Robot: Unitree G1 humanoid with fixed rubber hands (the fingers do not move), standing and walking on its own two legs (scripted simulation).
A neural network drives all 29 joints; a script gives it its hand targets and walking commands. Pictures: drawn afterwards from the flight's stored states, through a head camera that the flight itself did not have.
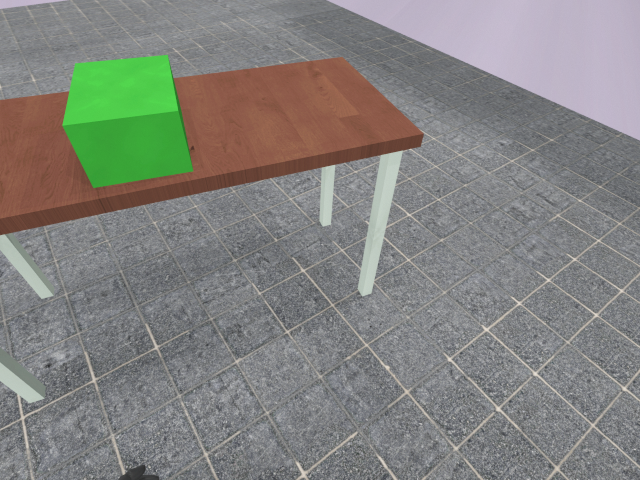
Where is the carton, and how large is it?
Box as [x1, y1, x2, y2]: [62, 55, 192, 187]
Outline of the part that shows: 167,55 75,63 62,125 93,187 192,170 181,111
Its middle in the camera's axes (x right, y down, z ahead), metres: -0.41 -0.26 +0.85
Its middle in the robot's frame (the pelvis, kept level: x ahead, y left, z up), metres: +0.83 +0.40 +0.03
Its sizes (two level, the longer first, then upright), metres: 0.276 0.198 0.141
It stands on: a table, 0.71 m high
